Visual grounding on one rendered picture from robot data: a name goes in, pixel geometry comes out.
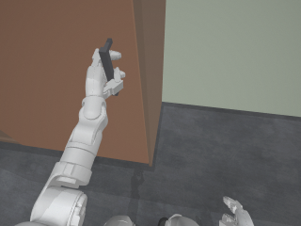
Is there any handle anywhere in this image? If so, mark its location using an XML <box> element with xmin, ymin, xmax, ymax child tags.
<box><xmin>99</xmin><ymin>38</ymin><xmax>119</xmax><ymax>96</ymax></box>

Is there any robot left thigh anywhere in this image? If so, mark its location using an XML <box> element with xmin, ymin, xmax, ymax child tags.
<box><xmin>104</xmin><ymin>215</ymin><xmax>135</xmax><ymax>226</ymax></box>

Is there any robot right shin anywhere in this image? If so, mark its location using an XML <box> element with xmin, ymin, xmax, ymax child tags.
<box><xmin>170</xmin><ymin>214</ymin><xmax>182</xmax><ymax>219</ymax></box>

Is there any left robot upper arm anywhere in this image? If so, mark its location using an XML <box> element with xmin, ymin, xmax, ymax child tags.
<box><xmin>14</xmin><ymin>186</ymin><xmax>87</xmax><ymax>226</ymax></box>

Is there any left robot hand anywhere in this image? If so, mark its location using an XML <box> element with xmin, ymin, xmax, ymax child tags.
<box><xmin>86</xmin><ymin>48</ymin><xmax>126</xmax><ymax>99</ymax></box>

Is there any right robot hand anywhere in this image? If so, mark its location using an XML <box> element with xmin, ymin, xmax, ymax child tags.
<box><xmin>219</xmin><ymin>196</ymin><xmax>254</xmax><ymax>226</ymax></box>

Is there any left robot forearm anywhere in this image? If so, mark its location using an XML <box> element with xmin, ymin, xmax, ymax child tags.
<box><xmin>30</xmin><ymin>95</ymin><xmax>108</xmax><ymax>221</ymax></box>

